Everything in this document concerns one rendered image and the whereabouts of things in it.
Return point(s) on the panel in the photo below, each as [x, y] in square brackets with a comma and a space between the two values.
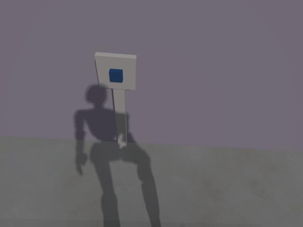
[127, 63]

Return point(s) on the button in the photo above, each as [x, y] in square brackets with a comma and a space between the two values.
[116, 75]

